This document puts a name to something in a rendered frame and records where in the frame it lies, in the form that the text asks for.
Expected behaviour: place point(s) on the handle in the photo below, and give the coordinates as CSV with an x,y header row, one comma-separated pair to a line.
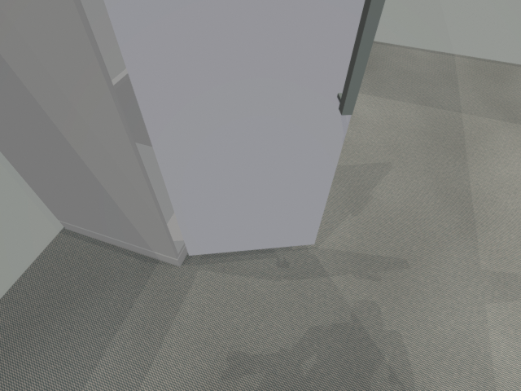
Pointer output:
x,y
369,22

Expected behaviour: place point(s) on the fridge door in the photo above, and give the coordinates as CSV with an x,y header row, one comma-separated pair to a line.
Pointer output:
x,y
239,98

